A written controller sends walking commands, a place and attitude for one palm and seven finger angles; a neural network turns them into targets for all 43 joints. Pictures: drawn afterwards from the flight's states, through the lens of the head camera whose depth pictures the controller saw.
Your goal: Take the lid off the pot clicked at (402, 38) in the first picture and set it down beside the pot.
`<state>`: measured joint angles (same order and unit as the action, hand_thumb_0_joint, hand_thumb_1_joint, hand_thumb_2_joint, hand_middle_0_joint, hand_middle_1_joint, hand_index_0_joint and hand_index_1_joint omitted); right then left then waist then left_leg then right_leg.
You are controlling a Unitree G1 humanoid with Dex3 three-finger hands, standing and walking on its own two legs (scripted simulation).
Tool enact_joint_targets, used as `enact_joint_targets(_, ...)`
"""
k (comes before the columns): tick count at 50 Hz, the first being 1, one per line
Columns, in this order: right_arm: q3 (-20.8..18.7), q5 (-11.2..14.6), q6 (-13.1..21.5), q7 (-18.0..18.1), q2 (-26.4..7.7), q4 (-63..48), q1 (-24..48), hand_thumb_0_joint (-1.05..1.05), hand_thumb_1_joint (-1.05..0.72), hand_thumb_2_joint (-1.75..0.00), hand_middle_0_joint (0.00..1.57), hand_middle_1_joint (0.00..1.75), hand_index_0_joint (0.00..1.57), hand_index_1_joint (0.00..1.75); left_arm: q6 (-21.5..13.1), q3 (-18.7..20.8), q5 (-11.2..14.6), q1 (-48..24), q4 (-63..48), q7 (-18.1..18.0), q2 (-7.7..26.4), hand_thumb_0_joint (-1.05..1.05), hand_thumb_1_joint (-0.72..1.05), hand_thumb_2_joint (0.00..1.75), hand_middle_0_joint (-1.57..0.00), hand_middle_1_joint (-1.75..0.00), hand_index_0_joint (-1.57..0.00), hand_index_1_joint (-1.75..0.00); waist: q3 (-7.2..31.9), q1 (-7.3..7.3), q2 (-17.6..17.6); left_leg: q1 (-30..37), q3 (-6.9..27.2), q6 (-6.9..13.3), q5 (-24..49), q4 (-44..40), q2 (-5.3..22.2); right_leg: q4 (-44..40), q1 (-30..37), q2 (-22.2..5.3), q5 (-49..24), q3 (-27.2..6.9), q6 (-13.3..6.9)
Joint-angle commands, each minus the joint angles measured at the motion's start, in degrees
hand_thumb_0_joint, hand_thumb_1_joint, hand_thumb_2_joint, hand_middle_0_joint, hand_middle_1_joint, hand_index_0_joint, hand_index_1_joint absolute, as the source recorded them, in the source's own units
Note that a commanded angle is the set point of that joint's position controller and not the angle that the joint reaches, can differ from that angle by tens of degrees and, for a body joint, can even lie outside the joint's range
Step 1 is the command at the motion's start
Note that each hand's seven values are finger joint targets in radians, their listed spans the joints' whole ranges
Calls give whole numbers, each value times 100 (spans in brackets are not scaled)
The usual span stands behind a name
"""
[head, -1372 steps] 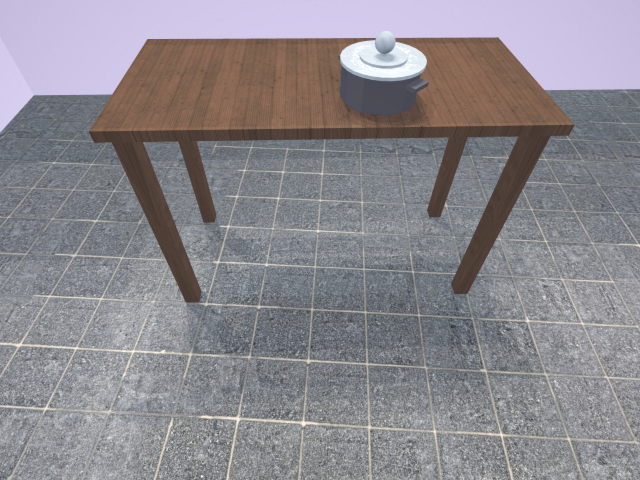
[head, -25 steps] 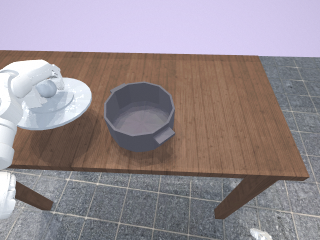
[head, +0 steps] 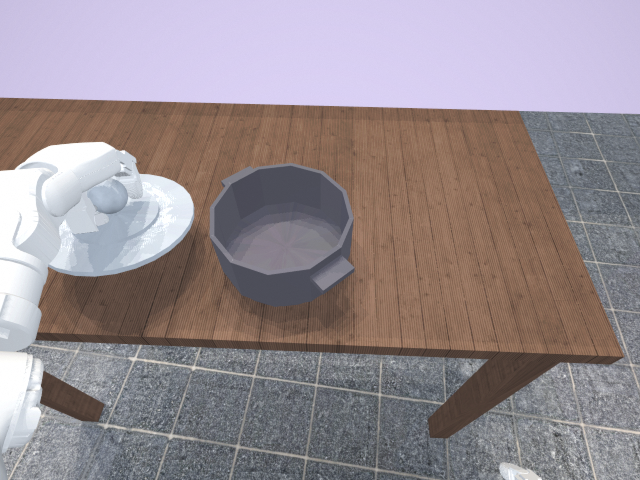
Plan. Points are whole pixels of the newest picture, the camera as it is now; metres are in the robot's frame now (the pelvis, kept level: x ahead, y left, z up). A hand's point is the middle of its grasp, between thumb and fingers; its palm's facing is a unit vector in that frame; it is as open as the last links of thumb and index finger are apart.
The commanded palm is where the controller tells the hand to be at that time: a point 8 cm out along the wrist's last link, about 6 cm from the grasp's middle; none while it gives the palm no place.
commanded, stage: lower the lid onto the table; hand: left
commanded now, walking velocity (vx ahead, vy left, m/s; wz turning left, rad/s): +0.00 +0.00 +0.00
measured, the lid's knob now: (107, 196) +0.45 +0.28 +0.09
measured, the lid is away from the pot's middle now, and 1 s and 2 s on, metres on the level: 0.23 0.25 0.25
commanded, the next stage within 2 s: open the fingers wide in 1.00 s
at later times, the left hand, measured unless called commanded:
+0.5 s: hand (98, 228) +0.41 +0.29 +0.08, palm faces -0.48 -0.06 -0.88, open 7.8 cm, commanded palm +0.43 +0.30 +0.14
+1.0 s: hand (94, 236) +0.41 +0.30 +0.06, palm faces -0.50 -0.07 -0.86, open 7.8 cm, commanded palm +0.44 +0.30 +0.11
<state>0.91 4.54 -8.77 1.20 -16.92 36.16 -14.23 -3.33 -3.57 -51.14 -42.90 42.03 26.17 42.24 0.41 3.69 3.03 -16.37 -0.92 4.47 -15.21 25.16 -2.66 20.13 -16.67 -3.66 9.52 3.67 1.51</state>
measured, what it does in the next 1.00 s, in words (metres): stands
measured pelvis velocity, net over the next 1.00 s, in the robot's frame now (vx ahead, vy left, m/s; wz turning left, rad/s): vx -0.01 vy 0.00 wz -0.03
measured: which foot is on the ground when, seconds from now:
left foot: down 0.00-1.00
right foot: down 0.00-1.00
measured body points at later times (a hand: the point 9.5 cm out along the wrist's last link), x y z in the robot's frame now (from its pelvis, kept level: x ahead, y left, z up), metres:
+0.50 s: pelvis +0.00 -0.01 +0.00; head +0.05 -0.01 +0.44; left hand +0.43 +0.29 +0.13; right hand +0.07 -0.29 -0.12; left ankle -0.03 +0.07 -0.74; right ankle +0.00 -0.16 -0.74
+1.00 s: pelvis -0.01 +0.00 -0.01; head +0.05 +0.00 +0.43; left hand +0.43 +0.30 +0.11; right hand +0.03 -0.28 -0.13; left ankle -0.03 +0.07 -0.74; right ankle +0.00 -0.16 -0.74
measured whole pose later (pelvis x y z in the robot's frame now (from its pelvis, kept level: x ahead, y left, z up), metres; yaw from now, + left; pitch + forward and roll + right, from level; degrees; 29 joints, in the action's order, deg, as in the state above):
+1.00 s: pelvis -0.01 +0.00 -0.01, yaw -2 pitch +10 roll -2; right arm 0.7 5.0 -10.3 3.5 -16.8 38.7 -17.0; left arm -11.5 -1.9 -53.8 -47.2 59.7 21.6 44.6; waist 2.6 4.8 2.0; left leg -25.0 -2.0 4.4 -18.2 33.2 -1.4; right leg 27.2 -25.5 -2.6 11.6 2.3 1.9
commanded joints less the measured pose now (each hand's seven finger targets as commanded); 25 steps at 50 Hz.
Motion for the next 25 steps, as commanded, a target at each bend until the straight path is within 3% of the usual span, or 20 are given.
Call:
enact_joint_targets(1, -323, -27, 189, 90, -875, -606, -14, 0, -90, -90, 20, 30, 20, 30, -89, 849, 12, -3035, -1324, -403, 1971, 0, 60, 111, -127, -108, -80, -93, 2506, 44, 585, 1492, 525, -102, 3381, -15, 183, 177, 607, 462, -1539, 11, -409)
enact_joint_targets(3, -347, -53, 203, 90, -913, -575, -28, 0, -90, -90, 20, 30, 20, 30, -132, 870, 73, -2969, -1402, -446, 1988, 0, 60, 111, -127, -108, -80, -93, 2501, 77, 592, 1581, 559, -136, 3644, 39, 219, 166, 529, 448, -1601, -2, -413)
enact_joint_targets(4, -329, -58, 200, 76, -869, -579, -85, 0, -90, -90, 20, 30, 20, 30, -136, 984, 48, -2746, -1181, -465, 2017, 0, 60, 111, -127, -108, -80, -93, 2516, 18, 510, 1509, 571, -129, 3639, 20, 205, 192, 597, 482, -1569, 14, -402)
enact_joint_targets(7, -299, -13, 147, 117, -891, -504, -79, 0, -90, -90, 20, 30, 20, 30, -148, 836, 28, -2634, -541, -465, 1891, 0, 60, 111, -127, -108, -80, -93, 2100, 44, 155, 1003, 410, -54, 2813, -49, 154, 160, 643, 452, -1492, 17, -401)
enact_joint_targets(10, -334, -21, 136, 134, -889, -570, -24, 0, -90, -90, 20, 30, 20, 30, -246, 1041, -66, -2886, -1009, -551, 2196, 0, 60, 111, -127, -108, -80, -93, 2472, 6, 470, 1271, 463, -59, 3113, -6, 172, 230, 686, 447, -1536, 1, -420)
enact_joint_targets(11, -320, -25, 142, 150, -853, -558, -35, 0, -90, -90, 20, 30, 20, 30, -253, 814, -53, -2834, -820, -530, 1912, 0, 60, 111, -127, -108, -80, -93, 2384, 60, 461, 1271, 460, -68, 3144, 5, 176, 224, 579, 455, -1507, 12, -409)
enact_joint_targets(13, -347, -32, 138, 156, -917, -537, -88, 0, -90, -90, 20, 30, 20, 30, -300, 1033, 8, -2720, -780, -568, 2162, 0, 60, 111, -127, -108, -80, -93, 2339, 52, 438, 1266, 445, -57, 3199, 59, 193, 207, 556, 437, -1554, -11, -416)
enact_joint_targets(15, -328, -29, 105, 167, -888, -504, -108, 0, -90, -90, 20, 30, 20, 30, -345, 1092, -1, -2646, -609, -581, 2201, 0, 60, 111, -127, -108, -80, -93, 2381, 33, 303, 1113, 397, -22, 3000, 44, 162, 232, 673, 446, -1590, -8, -395)
enact_joint_targets(16, -331, -15, 104, 185, -871, -477, -84, 0, -90, -90, 20, 30, 20, 30, -349, 862, -6, -2696, -476, -553, 1939, 0, 60, 111, -127, -108, -80, -93, 2222, 79, 290, 1059, 362, -11, 2920, 54, 162, 228, 561, 442, -1572, -2, -390)
enact_joint_targets(18, -359, -24, 98, 179, -924, -477, -93, 0, -90, -90, 20, 30, 20, 30, -393, 926, -16, -2679, -487, -583, 2066, 0, 60, 111, -127, -108, -80, -93, 2207, 62, 389, 1039, 356, -23, 2912, 76, 175, 239, 515, 427, -1541, -26, -415)
enact_joint_targets(20, -338, -21, 78, 217, -910, -427, -155, 0, -90, -90, 20, 30, 20, 30, -456, 1079, -66, -2786, -343, -604, 2286, 0, 60, 111, -127, -108, -80, -93, 2325, 44, 242, 912, 312, 18, 2631, 80, 145, 271, 660, 441, -1543, -32, -398)
enact_joint_targets(23, -353, -29, 87, 265, -935, -400, -166, 0, -90, -90, 20, 30, 20, 30, -565, 1002, -69, -2974, -291, -622, 2310, 0, 60, 111, -127, -108, -80, -93, 2372, 91, 447, 913, 279, 18, 2666, 126, 152, 299, 589, 416, -1597, -54, -408)
enact_joint_targets(25, -340, -14, 72, 297, -907, -342, -233, 0, -90, -90, 20, 30, 20, 30, -613, 928, -92, -2908, -53, -620, 2183, 0, 60, 111, -127, -108, -80, -93, 2315, 114, 406, 881, 280, 30, 2571, 164, 145, 324, 455, 449, -1493, -28, -391)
